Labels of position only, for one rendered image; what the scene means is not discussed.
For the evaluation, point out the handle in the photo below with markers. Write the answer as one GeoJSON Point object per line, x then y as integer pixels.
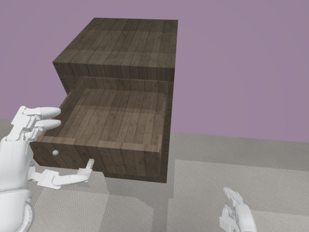
{"type": "Point", "coordinates": [89, 173]}

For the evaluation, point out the robot right hand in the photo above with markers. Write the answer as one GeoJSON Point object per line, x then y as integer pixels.
{"type": "Point", "coordinates": [242, 219]}

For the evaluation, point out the drawer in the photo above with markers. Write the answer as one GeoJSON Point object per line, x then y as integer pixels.
{"type": "Point", "coordinates": [115, 121]}

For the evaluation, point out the cabinet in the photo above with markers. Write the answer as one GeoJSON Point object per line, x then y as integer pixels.
{"type": "Point", "coordinates": [125, 48]}

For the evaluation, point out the robot left forearm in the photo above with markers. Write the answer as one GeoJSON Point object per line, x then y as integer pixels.
{"type": "Point", "coordinates": [16, 212]}

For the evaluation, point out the robot left hand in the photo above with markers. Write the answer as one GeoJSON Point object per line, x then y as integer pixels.
{"type": "Point", "coordinates": [16, 153]}

